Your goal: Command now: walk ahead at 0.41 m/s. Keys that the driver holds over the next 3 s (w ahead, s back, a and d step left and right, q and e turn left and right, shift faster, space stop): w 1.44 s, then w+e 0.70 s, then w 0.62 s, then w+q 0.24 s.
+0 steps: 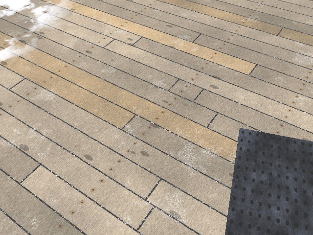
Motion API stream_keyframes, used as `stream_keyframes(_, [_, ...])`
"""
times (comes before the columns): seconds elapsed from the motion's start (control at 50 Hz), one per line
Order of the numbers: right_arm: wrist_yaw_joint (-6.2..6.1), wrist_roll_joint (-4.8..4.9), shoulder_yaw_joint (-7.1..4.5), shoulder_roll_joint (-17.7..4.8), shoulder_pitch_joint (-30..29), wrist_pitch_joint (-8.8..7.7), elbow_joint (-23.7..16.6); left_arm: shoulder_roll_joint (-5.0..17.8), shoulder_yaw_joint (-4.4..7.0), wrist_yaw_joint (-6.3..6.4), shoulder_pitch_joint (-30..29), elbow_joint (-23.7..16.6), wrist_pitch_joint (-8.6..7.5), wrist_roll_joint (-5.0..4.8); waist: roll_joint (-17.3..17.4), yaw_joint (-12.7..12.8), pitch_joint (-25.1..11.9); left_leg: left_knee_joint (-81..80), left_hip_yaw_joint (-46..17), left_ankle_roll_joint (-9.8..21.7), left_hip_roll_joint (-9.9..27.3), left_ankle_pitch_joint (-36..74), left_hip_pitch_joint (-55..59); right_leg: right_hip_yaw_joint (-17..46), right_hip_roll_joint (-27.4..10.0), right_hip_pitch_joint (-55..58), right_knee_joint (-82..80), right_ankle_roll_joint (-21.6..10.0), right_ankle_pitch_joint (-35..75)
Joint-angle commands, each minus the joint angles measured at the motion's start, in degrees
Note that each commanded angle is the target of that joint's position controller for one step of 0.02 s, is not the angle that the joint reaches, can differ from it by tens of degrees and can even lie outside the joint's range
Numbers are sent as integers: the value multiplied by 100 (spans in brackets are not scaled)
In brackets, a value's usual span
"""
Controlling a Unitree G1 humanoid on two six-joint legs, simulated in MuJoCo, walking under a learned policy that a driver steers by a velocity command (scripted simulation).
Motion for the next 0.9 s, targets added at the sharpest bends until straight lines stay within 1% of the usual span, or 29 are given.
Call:
stream_keyframes(0.02, [102,-30,-66,-328,-887,-180,-616,553,29,-11,517,-97,31,26,-650,133,622,19,-125,14,560,582,-2580,1735,-1664,1522,-1327,-889,2027])
stream_keyframes(0.04, [143,-47,-45,-241,-952,-156,-642,475,-1,21,530,-120,83,36,-662,128,614,-321,12,-66,514,801,-2370,1354,-1475,1359,-1379,-823,2233])
stream_keyframes(0.1, [179,-76,93,49,-1766,-103,-980,762,32,145,378,-272,139,58,-612,230,841,-1918,362,-265,237,1709,-1307,708,-1111,210,-1714,-740,2054])
stream_keyframes(0.12, [188,-68,114,53,-1949,-88,-1067,890,62,164,491,-255,127,53,-695,268,853,-2298,449,-280,134,1936,-906,662,-1124,-19,-1850,-755,1955])
stream_keyframes(0.16, [202,-28,97,-126,-2099,-54,-1200,1007,120,179,628,-188,97,-23,-796,212,929,-2703,360,-197,98,2182,-593,649,-1308,51,-1963,-755,1945])
stream_keyframes(0.2, [213,-13,42,-336,-2096,-52,-1282,1002,159,174,587,-163,101,-77,-798,61,908,-3015,234,-22,98,2207,-488,589,-1493,485,-1771,-656,2494])
stream_keyframes(0.24, [209,-33,-92,-596,-1605,-68,-1214,1091,211,170,468,-201,164,-44,-903,-297,420,-3023,341,192,-119,1978,228,412,-1558,920,-950,-498,4460])
stream_keyframes(0.26, [181,-22,-211,-772,-845,-52,-998,1075,213,169,386,-234,222,-8,-925,-692,-69,-2979,441,334,-282,1871,1148,242,-1425,867,-50,-384,5322])
stream_keyframes(0.28, [135,-1,-338,-977,94,-15,-718,1028,186,166,336,-304,263,39,-874,-1114,-623,-2939,328,495,-185,1826,2461,117,-1195,274,1133,-217,5215])
stream_keyframes(0.3, [63,-80,-446,-1431,1044,38,-529,716,74,149,496,-455,257,181,110,-1245,-1426,-2912,-1310,862,1106,1277,4144,-39,-737,-1128,3103,-71,2871])
stream_keyframes(0.32, [129,-133,-413,-1477,1193,45,-449,-116,-121,82,1148,-414,118,-10,1760,-780,-2351,-4267,-4404,1848,2337,-321,5241,393,310,-2767,5124,205,-1168])
stream_keyframes(0.34, [169,-85,-268,-971,684,6,-492,535,25,53,625,-491,-51,-161,1013,-852,-1512,-4746,-4381,1545,2047,-825,4528,981,-36,-3381,5714,26,-1172])
stream_keyframes(0.36, [155,-99,-193,-694,202,-36,-594,828,110,40,-41,-712,-134,-302,675,-732,-659,-4766,-3329,1287,1864,-418,3647,781,-318,-3637,5743,-107,-742])
stream_keyframes(0.38, [186,-150,-148,-603,-251,-103,-664,793,111,84,-297,-773,-153,-259,10,-484,-251,-4910,-2598,1157,1665,483,2689,685,-647,-3336,5364,-124,-204])
stream_keyframes(0.4, [202,-216,-110,-464,-467,-155,-683,821,187,136,-367,-772,-109,-140,-54,-300,-113,-5007,-2087,1077,1462,1032,2084,652,-847,-3012,4992,-124,76])
stream_keyframes(0.42, [212,-266,-87,-413,-513,-172,-645,705,191,139,-229,-762,-41,-92,78,-127,-59,-5109,-1741,1070,1318,1417,1694,689,-965,-2658,4810,-110,178])
stream_keyframes(0.46, [196,-226,-63,-366,-422,-177,-525,514,192,157,-171,-794,93,-83,155,29,76,-5425,-1388,1115,1184,1285,1266,618,-1054,-2537,4404,-62,196])
stream_keyframes(0.52, [67,-208,-122,-675,-74,-183,-391,559,206,170,-896,-1122,144,-1,120,-58,410,-5672,-1099,1202,1213,1545,1210,508,-1136,-3153,3434,162,869])
stream_keyframes(0.56, [-14,-211,-140,-759,114,-141,-373,566,208,142,-1318,-1256,128,30,16,-170,419,-5706,-897,1109,1140,1644,1397,468,-1093,-3353,2691,228,1611])
stream_keyframes(0.64, [-70,-117,-151,-828,625,-91,-250,455,122,30,-2248,-1484,65,-27,30,-510,503,-5633,-405,872,926,1863,1576,107,-756,-2916,1286,267,2495])
stream_keyframes(0.72, [-79,-77,-182,-889,1042,31,-71,531,94,-109,-2754,-1741,35,-77,85,-615,563,-5230,-490,793,1296,1995,2523,189,-655,-3105,707,115,2122])
stream_keyframes(0.76, [-88,-80,-215,-943,1039,99,-57,684,135,-161,-2686,-1799,10,-84,187,-475,475,-4916,-541,697,1449,2514,2900,146,-558,-2909,548,-40,1647])
stream_keyframes(0.78, [-90,-85,-230,-997,941,132,-86,799,185,-172,-2420,-1759,-3,-86,289,-285,311,-4567,-489,625,1435,3272,2989,40,-429,-2484,473,-136,1433])
stream_keyframes(0.8, [-86,-97,-217,-972,828,169,-120,981,293,-163,-1780,-1583,-12,-76,299,82,-79,-3779,-295,505,1236,4223,2917,-129,-240,-1588,354,-281,1406])
stream_keyframes(0.82, [-91,-155,-140,-789,831,187,-200,1306,445,-121,-721,-1276,-11,-53,186,496,-804,-2504,-43,325,917,4236,2298,30,-390,-43,532,-514,1517])
stream_keyframes(0.84, [-55,-229,38,-255,1343,108,-368,1926,593,-85,166,-1113,12,76,-907,471,-1813,-218,291,-63,212,2303,181,2240,-1889,2360,552,-1303,1186])
stream_keyframes(0.86, [-21,-137,123,-41,1499,-42,-286,1734,540,-116,378,-1009,45,14,-1707,452,-2346,1058,-277,-191,-441,-1048,-1143,4374,-2542,3093,-475,-1838,286])
stream_keyframes(0.88, [-1,22,-51,-727,965,-155,-386,1283,391,-114,-13,-1076,33,-27,-1207,480,-1558,1577,-682,-54,-41,-947,-1761,3801,-2284,2561,-609,-1492,-56])
stream_keyframes(0.9, [-2,94,-76,-834,496,-217,-527,1064,324,-89,-515,-1207,28,-8,-930,366,-902,1485,-529,37,270,-424,-1871,2921,-2069,1741,-697,-1261,311])
Next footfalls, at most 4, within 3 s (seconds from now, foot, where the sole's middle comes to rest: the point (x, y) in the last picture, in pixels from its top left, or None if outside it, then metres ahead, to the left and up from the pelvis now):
0.28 left None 0.33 0.14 -0.78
0.82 right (197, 210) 0.63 -0.10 -0.78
1.36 left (145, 153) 0.94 0.15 -0.78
1.90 right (193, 112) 1.22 -0.12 -0.78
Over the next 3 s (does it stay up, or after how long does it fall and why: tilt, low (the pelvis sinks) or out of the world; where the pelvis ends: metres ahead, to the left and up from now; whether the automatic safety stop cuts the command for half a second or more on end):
stays up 1.65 -0.21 -0.02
